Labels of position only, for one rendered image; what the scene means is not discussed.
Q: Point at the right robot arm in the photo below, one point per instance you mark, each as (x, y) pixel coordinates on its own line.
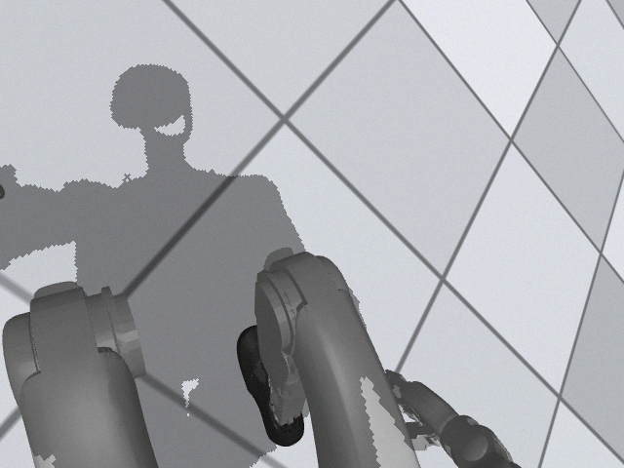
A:
(471, 445)

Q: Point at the right robot hand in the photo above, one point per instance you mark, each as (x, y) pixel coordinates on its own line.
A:
(424, 406)

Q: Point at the right robot foot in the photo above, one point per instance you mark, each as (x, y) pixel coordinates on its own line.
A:
(256, 379)

